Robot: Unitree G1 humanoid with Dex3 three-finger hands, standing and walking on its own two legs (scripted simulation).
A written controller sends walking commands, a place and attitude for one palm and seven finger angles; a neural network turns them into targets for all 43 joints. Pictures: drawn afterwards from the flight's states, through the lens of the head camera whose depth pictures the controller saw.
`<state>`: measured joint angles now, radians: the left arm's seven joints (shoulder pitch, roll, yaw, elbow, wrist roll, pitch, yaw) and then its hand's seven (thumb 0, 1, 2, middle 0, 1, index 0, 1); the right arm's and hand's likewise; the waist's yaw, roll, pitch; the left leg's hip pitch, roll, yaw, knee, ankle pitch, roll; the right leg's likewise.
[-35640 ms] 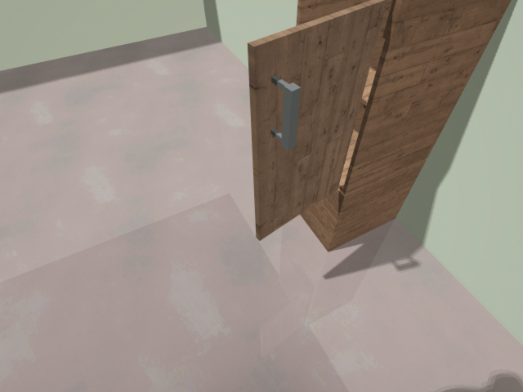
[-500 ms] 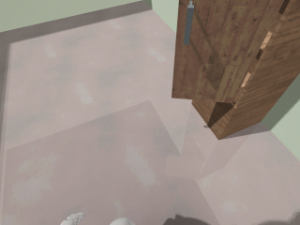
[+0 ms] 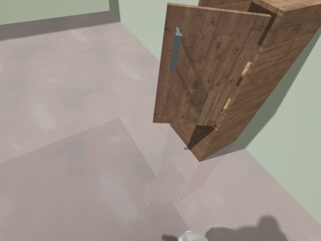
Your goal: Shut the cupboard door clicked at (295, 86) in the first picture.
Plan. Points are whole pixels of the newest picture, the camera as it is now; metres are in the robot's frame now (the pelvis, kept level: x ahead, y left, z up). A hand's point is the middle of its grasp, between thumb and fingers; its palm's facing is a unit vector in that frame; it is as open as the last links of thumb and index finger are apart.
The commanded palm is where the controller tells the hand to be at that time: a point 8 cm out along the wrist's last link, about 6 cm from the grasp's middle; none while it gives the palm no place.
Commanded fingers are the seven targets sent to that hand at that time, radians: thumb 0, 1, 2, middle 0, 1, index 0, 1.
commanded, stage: take the last steps up to it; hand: left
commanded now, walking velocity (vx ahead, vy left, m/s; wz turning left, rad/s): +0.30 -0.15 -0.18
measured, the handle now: (174, 49) +0.71 -0.02 +0.10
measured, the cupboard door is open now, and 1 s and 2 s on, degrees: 58 58 58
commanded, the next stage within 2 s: come to a stop and stand still in 0.50 s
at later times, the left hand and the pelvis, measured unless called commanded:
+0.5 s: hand (132, 217) +0.22 +0.08 -0.19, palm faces -0.05 -0.98 -0.19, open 7.3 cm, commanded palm none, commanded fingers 0.00 0.90 0.90 -0.20 -0.30 -0.20 -0.30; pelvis +0.16 -0.11 -0.01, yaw -2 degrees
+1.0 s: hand (147, 189) +0.31 +0.04 -0.18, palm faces +0.00 -0.97 -0.25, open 7.4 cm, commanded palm none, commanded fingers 0.00 0.90 0.90 -0.20 -0.30 -0.20 -0.30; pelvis +0.25 -0.15 -0.01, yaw -1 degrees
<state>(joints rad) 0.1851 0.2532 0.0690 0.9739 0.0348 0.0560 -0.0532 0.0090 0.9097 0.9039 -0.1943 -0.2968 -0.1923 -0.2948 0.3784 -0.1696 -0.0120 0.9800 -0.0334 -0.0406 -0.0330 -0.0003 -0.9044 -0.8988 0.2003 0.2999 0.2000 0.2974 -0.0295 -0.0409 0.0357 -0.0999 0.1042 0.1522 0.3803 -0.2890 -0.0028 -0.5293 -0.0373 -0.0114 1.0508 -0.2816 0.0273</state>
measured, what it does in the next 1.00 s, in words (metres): walks ahead: right foot, then left foot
